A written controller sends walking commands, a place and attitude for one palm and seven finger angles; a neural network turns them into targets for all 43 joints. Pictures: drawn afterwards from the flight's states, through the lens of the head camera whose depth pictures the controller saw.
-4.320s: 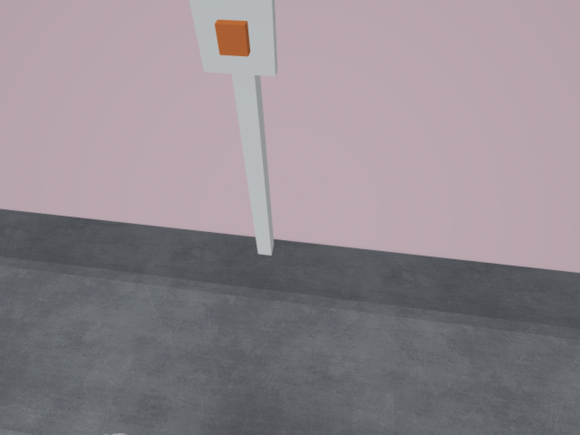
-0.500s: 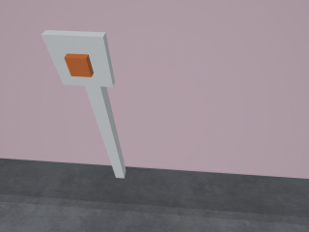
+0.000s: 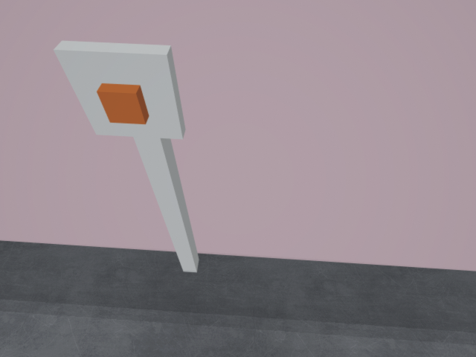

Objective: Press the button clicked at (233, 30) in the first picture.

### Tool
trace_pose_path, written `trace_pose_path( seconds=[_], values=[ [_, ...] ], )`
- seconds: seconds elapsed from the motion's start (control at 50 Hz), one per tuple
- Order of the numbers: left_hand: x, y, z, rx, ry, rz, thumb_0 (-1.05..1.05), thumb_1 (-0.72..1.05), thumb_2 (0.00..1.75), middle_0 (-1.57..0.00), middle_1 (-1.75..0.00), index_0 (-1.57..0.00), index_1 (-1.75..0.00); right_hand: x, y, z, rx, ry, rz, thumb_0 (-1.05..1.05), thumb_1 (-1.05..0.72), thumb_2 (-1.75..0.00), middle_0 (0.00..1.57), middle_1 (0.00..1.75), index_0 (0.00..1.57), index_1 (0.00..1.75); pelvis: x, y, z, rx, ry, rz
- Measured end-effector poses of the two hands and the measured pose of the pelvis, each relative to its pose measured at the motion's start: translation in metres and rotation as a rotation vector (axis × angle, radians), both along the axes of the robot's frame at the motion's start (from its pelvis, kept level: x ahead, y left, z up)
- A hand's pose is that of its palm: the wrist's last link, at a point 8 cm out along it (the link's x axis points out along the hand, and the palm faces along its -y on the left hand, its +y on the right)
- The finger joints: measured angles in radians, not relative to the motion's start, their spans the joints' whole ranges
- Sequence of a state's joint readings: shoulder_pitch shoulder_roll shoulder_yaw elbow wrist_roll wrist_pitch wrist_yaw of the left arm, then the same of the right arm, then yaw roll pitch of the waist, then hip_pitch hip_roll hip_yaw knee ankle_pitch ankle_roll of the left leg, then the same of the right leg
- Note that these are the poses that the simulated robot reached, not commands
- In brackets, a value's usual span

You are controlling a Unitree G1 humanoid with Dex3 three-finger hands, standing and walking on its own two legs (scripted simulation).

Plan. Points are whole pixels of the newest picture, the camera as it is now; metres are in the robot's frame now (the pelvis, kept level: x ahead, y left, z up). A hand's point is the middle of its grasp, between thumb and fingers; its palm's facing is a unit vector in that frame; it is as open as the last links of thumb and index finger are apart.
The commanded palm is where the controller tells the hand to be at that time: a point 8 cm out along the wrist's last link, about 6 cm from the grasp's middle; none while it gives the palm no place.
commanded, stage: come to a stop and stand still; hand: left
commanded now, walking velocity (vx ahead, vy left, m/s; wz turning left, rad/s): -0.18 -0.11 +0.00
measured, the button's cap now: (125, 103) +0.49 +0.23 +0.15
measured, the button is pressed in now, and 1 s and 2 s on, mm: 0 0 0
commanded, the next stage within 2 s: look again from close up in 0.80 s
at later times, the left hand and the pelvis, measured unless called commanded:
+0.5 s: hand out of the picture +0.01 +0.18 -0.18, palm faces +0.07 -0.98 -0.17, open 7.3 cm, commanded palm none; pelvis -0.01 +0.01 +0.00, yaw +0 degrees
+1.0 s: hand out of the picture +0.00 +0.20 -0.17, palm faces +0.03 -0.97 -0.23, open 7.4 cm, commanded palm none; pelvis +0.00 +0.02 +0.00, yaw +0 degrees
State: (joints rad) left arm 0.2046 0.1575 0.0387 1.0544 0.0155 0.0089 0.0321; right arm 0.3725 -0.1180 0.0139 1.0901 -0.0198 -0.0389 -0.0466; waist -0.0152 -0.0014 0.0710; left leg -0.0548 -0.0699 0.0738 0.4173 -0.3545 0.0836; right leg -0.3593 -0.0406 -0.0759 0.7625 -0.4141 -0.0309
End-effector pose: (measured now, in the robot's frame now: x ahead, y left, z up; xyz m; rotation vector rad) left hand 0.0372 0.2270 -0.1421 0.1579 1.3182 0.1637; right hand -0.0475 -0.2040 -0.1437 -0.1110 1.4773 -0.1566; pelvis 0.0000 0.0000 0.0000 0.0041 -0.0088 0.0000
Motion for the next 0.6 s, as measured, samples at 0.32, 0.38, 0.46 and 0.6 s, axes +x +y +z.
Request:
trace_pose_path(
  seconds=[0.32, 0.38, 0.46, 0.6],
  values=[
    [0.019, -0.005, 0.002, 0.014, -0.097, -0.002, 0.0, 0.93, 0.9, -0.21, -0.3, -0.2, -0.3, 0.075, -0.031, 0.001, -0.042, -0.152, 0.008, 0.02, -0.94, -0.9, 0.2, 0.3, 0.2, 0.3, -0.002, -0.008, -0.001, 0.003, -0.027, 0.016],
    [0.003, 0.003, -0.009, -0.012, -0.065, 0.008, 0.0, 0.92, 0.9, -0.21, -0.3, -0.2, -0.3, 0.074, -0.029, 0.002, -0.068, -0.182, 0.019, 0.01, -0.93, -0.9, 0.2, 0.3, 0.2, 0.3, -0.006, -0.001, -0.007, -0.017, -0.029, 0.011],
    [-0.02, 0.007, -0.011, -0.035, -0.021, 0.036, 0.0, 0.92, 0.9, -0.2, -0.3, -0.2, -0.3, 0.062, -0.016, 0.009, -0.063, -0.163, 0.042, 0.01, -0.92, -0.9, 0.2, 0.3, 0.2, 0.3, -0.008, 0.004, -0.002, -0.008, -0.035, 0.005],
    [-0.064, 0.002, -0.003, -0.046, 0.06, 0.057, 0.0, 0.91, 0.9, -0.2, -0.3, -0.2, -0.3, 0.05, -0.007, 0.008, -0.033, -0.124, 0.061, 0.01, -0.93, -0.9, 0.2, 0.3, 0.2, 0.3, -0.01, 0.009, 0.004, -0.002, -0.032, 0.007]
  ],
)
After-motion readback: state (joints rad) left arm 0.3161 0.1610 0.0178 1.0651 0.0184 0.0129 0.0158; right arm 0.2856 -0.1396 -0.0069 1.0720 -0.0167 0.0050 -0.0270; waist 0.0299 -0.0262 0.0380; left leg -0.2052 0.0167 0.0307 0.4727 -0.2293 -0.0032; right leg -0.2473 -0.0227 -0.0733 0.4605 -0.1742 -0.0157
